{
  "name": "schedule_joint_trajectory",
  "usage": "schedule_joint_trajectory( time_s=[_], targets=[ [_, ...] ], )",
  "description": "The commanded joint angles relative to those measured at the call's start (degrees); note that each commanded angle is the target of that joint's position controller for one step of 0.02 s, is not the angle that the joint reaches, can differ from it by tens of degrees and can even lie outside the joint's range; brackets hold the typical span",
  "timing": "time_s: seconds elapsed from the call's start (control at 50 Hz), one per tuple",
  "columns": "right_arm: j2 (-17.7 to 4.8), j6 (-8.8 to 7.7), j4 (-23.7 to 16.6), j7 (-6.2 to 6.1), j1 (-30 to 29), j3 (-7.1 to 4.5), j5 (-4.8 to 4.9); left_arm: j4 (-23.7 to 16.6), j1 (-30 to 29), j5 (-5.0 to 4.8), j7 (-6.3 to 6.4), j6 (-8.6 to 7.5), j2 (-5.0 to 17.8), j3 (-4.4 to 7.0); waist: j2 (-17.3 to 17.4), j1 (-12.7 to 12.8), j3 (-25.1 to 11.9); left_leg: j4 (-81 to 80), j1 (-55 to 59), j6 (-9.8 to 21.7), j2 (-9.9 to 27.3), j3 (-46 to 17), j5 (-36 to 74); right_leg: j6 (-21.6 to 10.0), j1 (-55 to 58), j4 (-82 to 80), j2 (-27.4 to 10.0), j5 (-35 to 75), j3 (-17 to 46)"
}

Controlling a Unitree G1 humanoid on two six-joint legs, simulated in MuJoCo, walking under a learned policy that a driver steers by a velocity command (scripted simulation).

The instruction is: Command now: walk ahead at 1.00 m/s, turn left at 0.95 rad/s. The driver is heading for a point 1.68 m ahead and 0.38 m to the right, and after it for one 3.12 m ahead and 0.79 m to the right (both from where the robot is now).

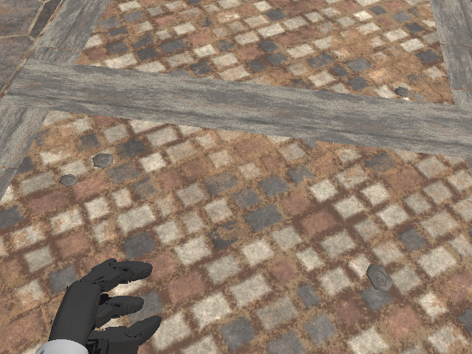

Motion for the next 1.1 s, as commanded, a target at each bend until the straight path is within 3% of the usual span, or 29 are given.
schedule_joint_trajectory(
  time_s=[0.02, 0.04, 0.06, 0.08, 0.1, 0.12, 0.18, 0.24, 0.28, 0.32, 0.38, 0.42, 0.44, 0.46, 0.48, 0.52, 0.56, 0.64, 0.74, 0.78, 0.82, 0.86, 0.88, 0.9, 0.92, 0.94, 0.96, 1.02, 1.1],
  targets=[
    [-13.77, -1.18, -5.15, -0.08, -8.26, -3.04, -0.68, 1.93, 22.16, -0.91, 2.33, -0.84, 13.28, 5.39, 4.21, 17.66, -13.66, 26.36, -17.32, -1.59, 7.55, -5.2, 58.08, -1.59, 41.79, -0.47, 2.55, -6.2, -1.49],
    [-7.75, -1.8, -6.95, 0.06, -10.13, -1.49, -0.97, 4.09, 34.62, 0.53, 3.59, -0.87, 17.07, 6.99, -0.75, 21.94, -20.93, 44.69, -26.17, -1.71, 4.96, -1.75, 38.69, -3.06, 55.56, 1.57, -7.64, -23.28, 7.69],
    [0.89, -1.56, -10.2, -0.26, -3.45, 0.88, 2.09, 3.42, 32.37, 2.6, 3.28, -0.9, 20.03, 7.49, -20.36, 14.21, -28.88, 61.79, -42.2, -3.49, -1.2, 5.2, -4.99, -8.1, 67.25, -7.65, -26.21, -29.54, 38.98],
    [-3.71, -0.64, -9.49, -0.9, -2.26, 1.29, 0.99, 3.19, 26.61, 1.9, 2.35, -0.29, 17.82, 8.36, -18.4, 12.64, -26.59, 66.35, -49.81, -2.59, 4.01, 7.99, 0.29, -11.67, 62.11, -12.88, -24.9, -42.45, 48.43],
    [-5.8, 0.07, -8.36, -0.56, -8.11, 0.95, -0.82, 2.7, 22.3, 1.32, 2.01, -0.14, 10.49, 6.89, -8.59, 13.38, -16.33, 63.96, -50.8, -2.82, 7.45, 9.31, 6.17, -10.88, 52.4, -14.24, -20.0, -44.14, 37.78],
    [-4.99, 0.24, -8.83, 0.37, -11.24, 1.14, -1.87, 4.6, 21.95, 1.17, 1.58, -0.17, 7.44, 6.17, -2.75, 12.87, -9.27, 60.76, -49.56, -3.12, 8.63, 10.17, 8.54, -10.55, 43.57, -15.07, -16.68, -34.76, 29.66],
    [-0.14, 0.96, -12.34, 2.28, -15.79, 2.73, -3.43, 11.07, 27.47, 0.52, 0.8, -1.5, 5.16, 5.3, -4.64, 9.65, -2.24, 54.35, -48.01, -3.83, 9.83, 8.08, 5.5, -10.61, 32.23, -17.21, -11.3, -19.96, 18.84],
    [-0.97, 1.06, -16.94, 2.81, -22.52, 3.73, -4.54, 12.65, 27.91, -1.49, 0.37, -2.3, 6.63, 5.68, -5.12, 7.32, 1.32, 43.95, -52.93, -5.86, 13.16, 11.77, 7.98, -12.39, 29.62, -21.72, -10.26, -13.35, 15.08],
    [-0.93, 0.3, -19.33, 3.78, -27.53, 4.91, -3.78, 11.6, 25.2, -1.5, 0.2, -2.17, 8.04, 6.22, -3.75, 6.92, 2.99, 28.61, -42.52, -7.32, 13.56, 14.27, 17.31, -11.08, 20.21, -25.05, -6.38, -10.88, 8.61],
    [-1.08, 0.02, -18.96, 4.57, -28.61, 5.23, -2.61, 11.37, 25.77, -2.01, -0.4, -2.31, 12.4, 7.48, -3.99, 7.27, 2.45, 22.49, -26.95, -7.98, 10.22, 18.3, 22.6, -10.79, 12.92, -28.81, -6.23, -3.92, 6.71],
    [-4.83, -0.12, -17.9, 2.77, -26.66, 3.71, -2.51, 12.36, 29.13, -2.21, -0.93, -2.1, 14.77, 7.91, -2.79, 6.36, -0.16, 16.58, -21.31, -7.34, 8.51, 18.23, 20.27, -9.36, 22.97, -20.02, -7.5, 13.84, 5.72],
    [-7.61, -0.61, -13.43, 0.8, -11.87, 1.89, -3.89, 13.16, 30.66, -2.46, -0.72, -1.66, 15.39, 8.01, -1.35, -0.63, -9.95, 14.9, -2.0, -6.41, 7.95, 18.16, 15.69, -7.58, 20.12, 5.27, -3.04, 19.45, 2.83],
    [-12.35, -0.9, -12.87, -0.58, -2.36, 0.41, -5.3, 11.82, 30.07, -2.32, -0.69, -1.68, 11.07, 6.86, 4.26, -4.52, -16.55, 12.31, 9.36, -5.29, 20.86, 4.94, -1.32, -6.68, 9.96, 25.12, 0.68, 2.29, 0.91],
    [-16.31, -0.63, -13.25, -1.16, -0.9, -0.4, -6.46, 9.31, 34.76, -3.97, -0.28, -1.25, 3.3, 5.32, 15.68, 0.14, -23.32, 1.78, 15.18, -2.43, 36.25, -22.52, -19.66, -6.21, -2.58, 44.13, 4.55, -29.25, 0.53],
    [-13.38, -0.09, -13.3, -1.17, -4.2, -0.29, -4.5, 8.66, 31.63, -3.38, 0.05, -0.45, 7.27, 5.93, 12.41, 1.21, -19.43, -3.86, 9.34, -1.05, 34.96, -28.93, -23.25, -7.08, -7.79, 49.49, 2.7, -24.05, 1.54],
    [-5.79, -0.65, -12.5, -0.72, -10.84, 1.23, -3.27, 8.81, 25.37, -2.0, -0.66, 0.66, 7.18, 5.99, 5.08, 4.37, -5.84, -3.37, -3.45, -1.71, 29.35, -9.79, -5.52, -6.46, -8.92, 45.63, -1.82, -17.15, 0.64],
    [-3.63, -1.35, -10.93, -0.79, -11.32, 1.77, -2.61, 9.21, 25.89, -1.06, -1.68, 2.44, 5.37, 5.99, 7.34, 7.88, -2.65, -5.52, -10.23, -3.0, 26.42, 0.89, 6.42, -5.26, -5.75, 43.39, -3.57, -16.8, 0.59],
    [-1.24, -3.19, -7.34, -0.31, -9.18, 2.08, -1.23, 5.07, 16.62, -0.32, -2.97, 4.5, 3.26, 5.47, 4.96, 9.42, 1.66, -9.17, -10.88, -4.09, 24.44, 15.34, 24.62, -4.86, -11.15, 40.43, -5.04, -11.01, -1.28],
    [-4.19, -3.65, -5.52, -1.04, -10.06, 1.5, -1.48, 0.7, 6.18, -0.64, -5.02, 4.16, 3.68, 4.17, 1.8, 10.27, 5.68, -13.3, -14.26, -7.01, 19.91, 31.18, 38.78, -7.99, 0.01, 17.78, -1.79, 2.46, -9.93],
    [-7.42, -3.25, -4.96, -1.55, -6.98, 0.93, -1.53, 0.95, 6.27, -0.75, -5.02, 4.04, 4.84, 4.27, 2.46, 10.68, 3.41, -7.07, -8.88, -8.12, 20.23, 32.95, 65.65, -10.07, 6.81, 13.74, 3.3, 1.53, -14.79],
    [-11.57, -1.46, -5.62, -2.41, -7.58, -0.17, -2.09, 3.24, 15.96, -0.92, -4.18, 3.96, 7.92, 5.34, 5.72, 16.73, -3.19, 8.66, -4.61, -8.56, 22.5, 32.47, 84.94, -12.06, 17.0, 13.09, 7.21, -4.83, -15.35],
    [-12.8, 0.4, -7.48, -2.29, -11.4, -0.72, -2.81, 9.93, 37.5, -0.84, -2.18, 3.79, 13.08, 8.31, 3.99, 25.93, -13.0, 40.78, -15.3, -7.53, 22.39, 30.3, 75.12, -15.01, 42.85, 9.08, 9.36, -11.77, -9.54],
    [-7.07, 0.15, -7.87, -1.19, -12.41, 0.32, -2.95, 10.14, 33.83, -2.45, -0.75, 4.74, 16.79, 10.22, -8.6, 22.05, -8.77, 64.3, -31.93, -9.23, 10.51, 29.49, 15.72, -16.43, 49.7, 5.22, 4.1, -15.16, 1.24],
    [-3.82, -1.01, -15.23, -0.59, -6.12, 1.94, -1.95, 6.92, 28.58, -0.13, -0.83, 5.51, 24.73, 11.21, -17.8, 12.78, -17.59, 82.28, -54.72, -12.15, 5.11, 20.18, -5.01, -29.12, 65.11, -3.21, -10.38, -13.38, 35.31],
    [-6.69, -2.62, -16.5, -0.75, -12.45, 2.24, -2.57, 5.09, 29.64, -0.78, -0.17, 5.77, 22.43, 11.37, -4.76, 17.08, -20.13, 80.24, -59.6, -11.2, 8.06, 11.54, 0.42, -29.21, 63.97, -13.16, -12.49, -24.48, 44.08],
    [-6.89, -3.39, -16.56, -0.76, -14.86, 2.51, -2.42, 6.69, 28.58, -1.04, 0.53, 5.31, 18.96, 10.58, 1.06, 14.52, -9.48, 72.91, -59.4, -10.75, 11.07, 11.04, 3.28, -25.99, 52.84, -16.85, -11.67, -25.7, 41.23],
    [-6.1, -3.18, -16.63, -0.89, -15.89, 2.84, -2.95, 7.77, 27.08, -1.26, 0.72, 4.51, 16.33, 9.78, 5.02, 11.06, -4.17, 65.44, -55.25, -10.9, 13.67, 11.19, 4.23, -23.38, 42.54, -17.15, -9.2, -21.27, 35.89],
    [-4.85, 0.76, -15.91, -0.91, -14.21, 3.45, -4.86, 7.3, 23.6, -1.62, 0.85, 2.04, 12.86, 8.16, 5.42, 5.86, 0.56, 54.64, -44.25, -13.17, 16.5, 11.94, 1.25, -21.62, 22.63, -18.25, -2.38, -11.61, 24.19],
    [-1.5, 1.47, -21.27, 0.29, -26.89, 4.94, -3.46, 7.24, 24.26, -1.82, 0.26, 0.7, 13.18, 8.49, 2.09, 8.75, 4.08, 33.14, -38.41, -14.34, 15.76, 15.8, 17.49, -18.83, 13.16, -21.11, 3.74, -6.36, 17.5]
  ],
)
Keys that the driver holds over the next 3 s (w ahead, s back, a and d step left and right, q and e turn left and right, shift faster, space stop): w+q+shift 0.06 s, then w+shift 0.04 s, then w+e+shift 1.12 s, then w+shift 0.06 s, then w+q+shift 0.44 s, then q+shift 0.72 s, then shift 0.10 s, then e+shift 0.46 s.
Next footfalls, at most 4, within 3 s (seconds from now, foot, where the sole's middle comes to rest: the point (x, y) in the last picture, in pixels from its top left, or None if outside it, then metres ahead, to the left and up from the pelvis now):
0.04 right None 0.25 -0.16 -0.76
0.44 left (159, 317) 0.56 0.14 -0.76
0.88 right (227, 191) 0.96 -0.10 -0.76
1.30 left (226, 100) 1.40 -0.16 -0.76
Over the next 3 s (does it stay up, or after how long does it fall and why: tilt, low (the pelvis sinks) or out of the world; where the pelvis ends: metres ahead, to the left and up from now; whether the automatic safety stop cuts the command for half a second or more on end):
stays up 1.81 -0.62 0.02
